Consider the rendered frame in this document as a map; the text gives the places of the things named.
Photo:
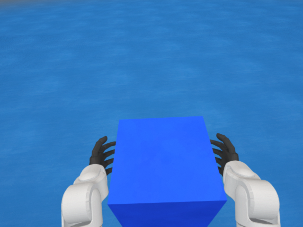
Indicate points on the robot right forearm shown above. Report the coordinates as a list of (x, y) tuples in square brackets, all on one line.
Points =
[(256, 201)]

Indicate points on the robot left hand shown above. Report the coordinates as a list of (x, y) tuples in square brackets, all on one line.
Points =
[(98, 155)]

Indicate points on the robot left forearm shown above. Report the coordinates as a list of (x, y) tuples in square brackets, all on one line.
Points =
[(82, 202)]

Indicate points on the robot right hand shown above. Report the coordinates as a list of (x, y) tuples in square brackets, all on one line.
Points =
[(227, 154)]

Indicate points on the carton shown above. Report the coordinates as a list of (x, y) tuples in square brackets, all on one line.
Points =
[(165, 174)]

